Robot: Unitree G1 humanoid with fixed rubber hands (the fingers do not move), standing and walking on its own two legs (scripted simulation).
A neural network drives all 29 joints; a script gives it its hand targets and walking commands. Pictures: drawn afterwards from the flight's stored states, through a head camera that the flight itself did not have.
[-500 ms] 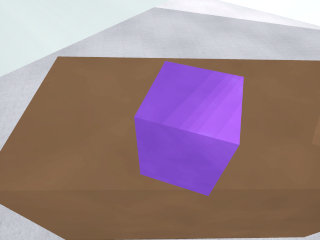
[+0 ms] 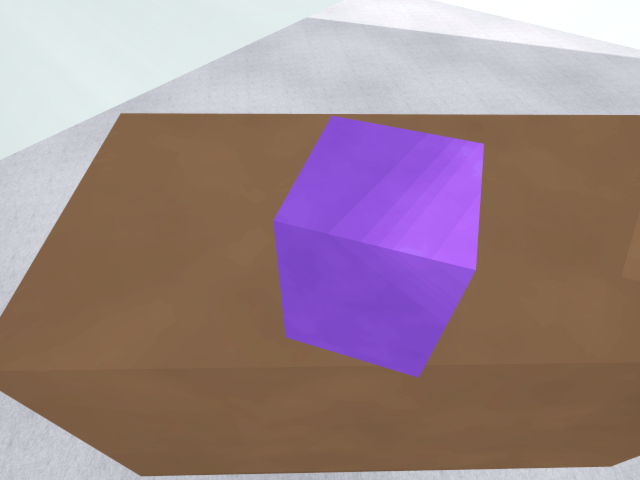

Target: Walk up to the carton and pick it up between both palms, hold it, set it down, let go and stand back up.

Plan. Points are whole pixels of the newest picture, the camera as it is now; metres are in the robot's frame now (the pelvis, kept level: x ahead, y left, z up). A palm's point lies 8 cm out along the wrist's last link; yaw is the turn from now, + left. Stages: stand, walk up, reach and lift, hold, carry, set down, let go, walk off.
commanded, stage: stand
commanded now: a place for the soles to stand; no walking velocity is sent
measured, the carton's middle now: (376, 249) +0.40 -0.07 +0.07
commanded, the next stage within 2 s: reach and lift in 0.22 s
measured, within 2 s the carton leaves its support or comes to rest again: neither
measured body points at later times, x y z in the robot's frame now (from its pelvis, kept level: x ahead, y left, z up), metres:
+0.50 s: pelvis -0.01 -0.01 -0.02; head +0.04 +0.00 +0.42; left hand +0.21 +0.25 -0.11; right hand +0.16 -0.29 -0.12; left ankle -0.01 +0.12 -0.75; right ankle +0.02 -0.13 -0.75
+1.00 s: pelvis +0.02 +0.01 -0.01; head +0.04 +0.01 +0.44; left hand +0.19 +0.26 -0.07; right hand +0.15 -0.23 -0.08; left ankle -0.01 +0.12 -0.75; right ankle +0.02 -0.13 -0.75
